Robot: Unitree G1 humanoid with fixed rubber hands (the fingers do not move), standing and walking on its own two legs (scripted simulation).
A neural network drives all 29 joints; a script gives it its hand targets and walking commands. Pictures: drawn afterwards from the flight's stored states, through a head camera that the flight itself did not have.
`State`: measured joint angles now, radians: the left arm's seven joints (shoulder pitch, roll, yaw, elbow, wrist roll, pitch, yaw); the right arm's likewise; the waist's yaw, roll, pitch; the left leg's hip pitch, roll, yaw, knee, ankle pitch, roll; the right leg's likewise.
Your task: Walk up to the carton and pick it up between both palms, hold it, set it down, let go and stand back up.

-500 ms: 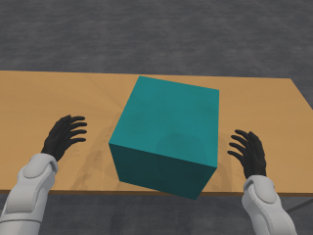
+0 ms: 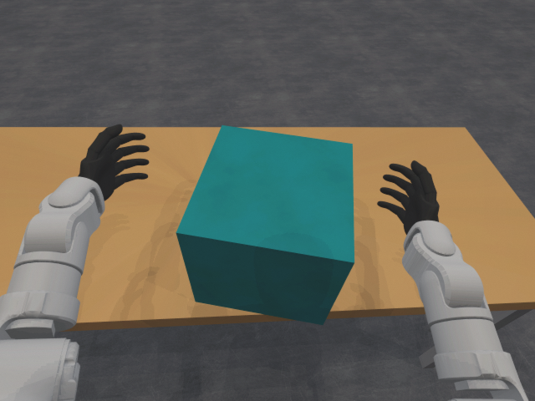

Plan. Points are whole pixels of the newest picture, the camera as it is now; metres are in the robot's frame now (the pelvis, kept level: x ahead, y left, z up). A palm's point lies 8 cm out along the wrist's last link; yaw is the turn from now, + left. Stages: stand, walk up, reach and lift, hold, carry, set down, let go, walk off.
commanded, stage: reach and lift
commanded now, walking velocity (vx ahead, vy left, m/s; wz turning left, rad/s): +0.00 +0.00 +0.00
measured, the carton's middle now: (272, 224) +0.42 -0.03 -0.01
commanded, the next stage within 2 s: none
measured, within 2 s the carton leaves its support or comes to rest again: neither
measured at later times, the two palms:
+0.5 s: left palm (110, 133) +0.46 +0.21 +0.17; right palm (408, 175) +0.38 -0.22 +0.14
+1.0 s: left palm (135, 171) +0.46 +0.19 +0.10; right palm (384, 204) +0.38 -0.21 +0.08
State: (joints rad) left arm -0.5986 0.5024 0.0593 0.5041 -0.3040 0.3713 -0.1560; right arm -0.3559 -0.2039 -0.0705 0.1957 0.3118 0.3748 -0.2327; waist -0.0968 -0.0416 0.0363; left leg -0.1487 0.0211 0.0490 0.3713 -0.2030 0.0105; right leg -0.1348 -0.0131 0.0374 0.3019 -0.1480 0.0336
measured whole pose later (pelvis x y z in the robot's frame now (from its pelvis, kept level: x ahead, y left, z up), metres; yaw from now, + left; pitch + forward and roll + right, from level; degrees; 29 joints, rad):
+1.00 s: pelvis +0.00 +0.00 -0.01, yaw +2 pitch +8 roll -2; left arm -0.98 0.43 -0.09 1.23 -0.28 0.00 -0.10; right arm -0.74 -0.14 -0.01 0.92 0.29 0.02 -0.23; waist -0.16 -0.02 -0.06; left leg -0.40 0.03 -0.01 0.48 -0.22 0.00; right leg -0.34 0.00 -0.02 0.34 -0.14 0.03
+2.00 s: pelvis -0.02 +0.00 -0.03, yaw +0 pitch +20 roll -3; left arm -1.11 0.29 -0.08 1.51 -0.22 -0.26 -0.02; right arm -0.87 -0.08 -0.06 1.19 0.27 -0.22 -0.24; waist -0.17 -0.02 -0.20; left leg -0.77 0.04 0.00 0.69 -0.27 0.01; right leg -0.73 0.00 -0.01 0.58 -0.20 0.03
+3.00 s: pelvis +0.01 +0.01 +0.00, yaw +1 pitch +10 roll -2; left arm -0.97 0.17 0.39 1.38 0.28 -0.33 -0.09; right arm -0.67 0.08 -0.58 1.00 -0.30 -0.38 -0.13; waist -0.12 -0.05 -0.01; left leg -0.37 0.01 0.01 0.41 -0.21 0.02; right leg -0.32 -0.02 -0.02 0.27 -0.12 0.04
